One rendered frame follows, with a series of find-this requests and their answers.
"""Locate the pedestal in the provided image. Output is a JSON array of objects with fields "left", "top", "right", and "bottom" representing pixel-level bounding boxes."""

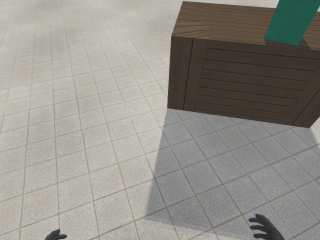
[{"left": 167, "top": 1, "right": 320, "bottom": 128}]

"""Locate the left robot hand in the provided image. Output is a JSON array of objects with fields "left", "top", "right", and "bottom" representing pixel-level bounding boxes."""
[{"left": 45, "top": 229, "right": 67, "bottom": 240}]

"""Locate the carton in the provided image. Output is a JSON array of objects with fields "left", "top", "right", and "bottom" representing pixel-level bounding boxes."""
[{"left": 264, "top": 0, "right": 320, "bottom": 46}]

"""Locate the right robot hand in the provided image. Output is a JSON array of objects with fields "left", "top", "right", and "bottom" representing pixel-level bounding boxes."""
[{"left": 248, "top": 213, "right": 285, "bottom": 240}]

